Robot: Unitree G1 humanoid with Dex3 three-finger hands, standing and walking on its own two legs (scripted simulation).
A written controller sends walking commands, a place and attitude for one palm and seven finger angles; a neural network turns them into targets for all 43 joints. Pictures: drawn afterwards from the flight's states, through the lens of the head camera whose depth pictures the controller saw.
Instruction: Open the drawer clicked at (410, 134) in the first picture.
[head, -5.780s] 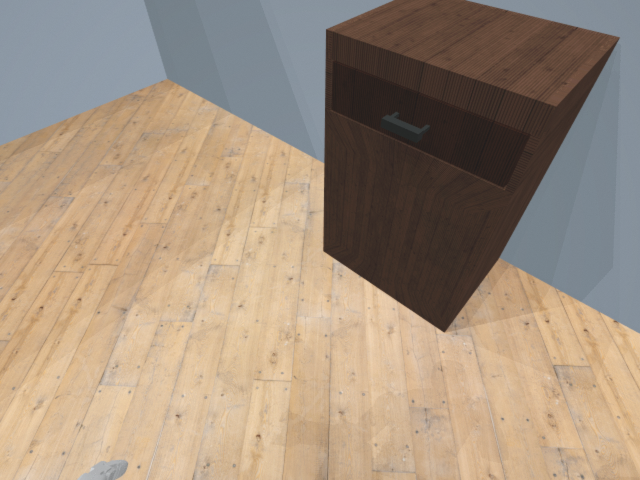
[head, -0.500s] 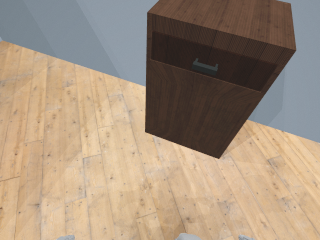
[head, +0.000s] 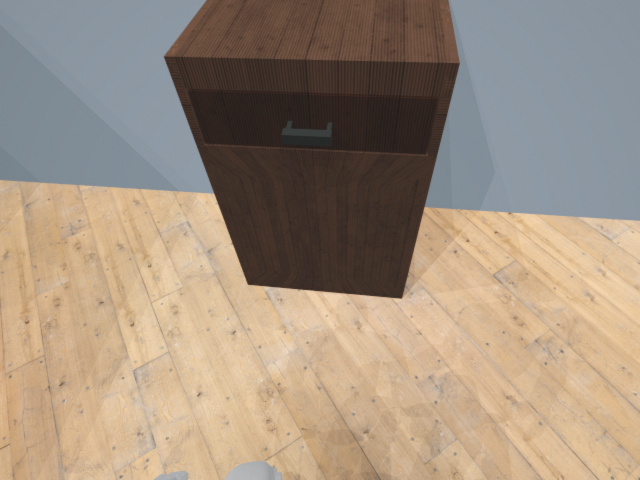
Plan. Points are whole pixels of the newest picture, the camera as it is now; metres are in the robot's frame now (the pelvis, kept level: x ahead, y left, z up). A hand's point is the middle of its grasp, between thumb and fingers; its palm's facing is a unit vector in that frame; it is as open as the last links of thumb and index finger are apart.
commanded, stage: take the last steps up to it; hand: left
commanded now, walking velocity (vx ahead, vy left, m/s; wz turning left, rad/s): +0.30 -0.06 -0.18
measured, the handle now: (308, 131) +0.78 +0.05 -0.04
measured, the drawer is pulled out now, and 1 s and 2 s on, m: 0.00 0.00 0.00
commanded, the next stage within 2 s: come to a stop and stand still in 0.68 s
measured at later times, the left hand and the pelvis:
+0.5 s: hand (199, 476) +0.16 +0.19 -0.17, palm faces -0.07 -0.98 -0.16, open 7.3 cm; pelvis +0.10 +0.01 +0.01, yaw -6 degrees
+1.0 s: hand (270, 373) +0.31 +0.10 -0.18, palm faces -0.03 -0.98 -0.20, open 7.2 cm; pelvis +0.24 -0.07 -0.01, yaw -5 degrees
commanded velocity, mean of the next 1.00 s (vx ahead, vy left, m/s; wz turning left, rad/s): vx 0.12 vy -0.02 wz -0.05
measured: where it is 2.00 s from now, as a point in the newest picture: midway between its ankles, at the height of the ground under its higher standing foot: outside the picture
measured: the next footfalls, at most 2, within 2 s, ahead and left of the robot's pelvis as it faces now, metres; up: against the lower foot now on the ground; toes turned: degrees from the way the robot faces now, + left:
left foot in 0.22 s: +0.09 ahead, +0.13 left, +0.00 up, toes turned +6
right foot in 0.64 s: +0.27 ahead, -0.17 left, +0.00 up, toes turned -15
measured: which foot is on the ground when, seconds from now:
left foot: up 0.00-0.20, down 0.22-0.66, up 0.68-0.98, down 1.00-1.00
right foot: down 0.00-0.22, up 0.24-0.62, down 0.64-1.00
